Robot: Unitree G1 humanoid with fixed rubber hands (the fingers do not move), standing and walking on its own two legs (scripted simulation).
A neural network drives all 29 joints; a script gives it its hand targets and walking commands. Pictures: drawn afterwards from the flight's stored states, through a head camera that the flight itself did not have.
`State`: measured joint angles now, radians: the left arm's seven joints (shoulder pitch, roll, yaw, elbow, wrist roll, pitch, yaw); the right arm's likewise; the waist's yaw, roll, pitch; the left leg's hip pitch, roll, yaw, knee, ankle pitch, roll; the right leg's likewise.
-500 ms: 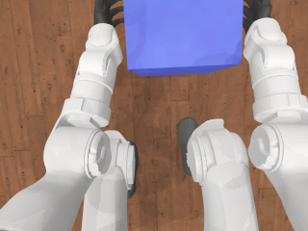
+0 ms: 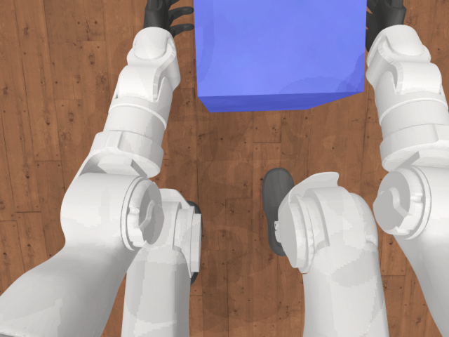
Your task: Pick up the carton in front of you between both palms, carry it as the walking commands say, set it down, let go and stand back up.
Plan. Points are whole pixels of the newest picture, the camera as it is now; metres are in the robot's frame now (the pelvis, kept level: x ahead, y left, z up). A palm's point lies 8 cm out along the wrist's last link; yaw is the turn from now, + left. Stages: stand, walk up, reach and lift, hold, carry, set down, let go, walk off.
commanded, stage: set down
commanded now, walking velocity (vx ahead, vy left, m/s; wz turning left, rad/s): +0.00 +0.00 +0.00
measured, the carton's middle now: (265, 43) +0.52 -0.12 -0.24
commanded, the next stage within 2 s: let go in 1.84 s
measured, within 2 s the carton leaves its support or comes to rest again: neither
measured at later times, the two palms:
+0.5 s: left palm (158, 33) +0.54 +0.04 -0.17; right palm (381, 35) +0.49 -0.27 -0.17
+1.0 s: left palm (127, 10) +0.55 +0.07 -0.11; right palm (437, 16) +0.49 -0.30 -0.12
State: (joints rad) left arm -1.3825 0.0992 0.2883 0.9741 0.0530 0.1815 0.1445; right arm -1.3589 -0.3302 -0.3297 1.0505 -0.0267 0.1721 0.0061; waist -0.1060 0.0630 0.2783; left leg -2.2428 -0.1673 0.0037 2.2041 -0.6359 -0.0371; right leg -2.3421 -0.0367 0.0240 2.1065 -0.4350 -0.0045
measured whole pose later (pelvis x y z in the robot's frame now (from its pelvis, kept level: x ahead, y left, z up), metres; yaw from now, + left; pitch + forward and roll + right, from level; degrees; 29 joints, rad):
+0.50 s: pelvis -0.01 +0.00 -0.01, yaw +0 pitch +34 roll +1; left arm -1.45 0.14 0.30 1.08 0.11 0.12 0.06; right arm -1.41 -0.36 -0.40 1.16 -0.08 0.10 0.07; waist -0.10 0.04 0.37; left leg -2.20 -0.16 0.01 2.23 -0.64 -0.04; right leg -2.30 -0.03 0.02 2.13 -0.43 0.00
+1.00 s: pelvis +0.00 +0.00 +0.02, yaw -1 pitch +36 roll +2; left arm -1.29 0.25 0.11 0.84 -0.13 0.15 0.17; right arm -1.29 -0.43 -0.22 0.98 0.19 0.08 -0.02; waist -0.09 0.04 0.30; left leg -2.13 -0.12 0.01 2.15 -0.66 -0.04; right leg -2.25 0.00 0.02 2.05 -0.43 -0.01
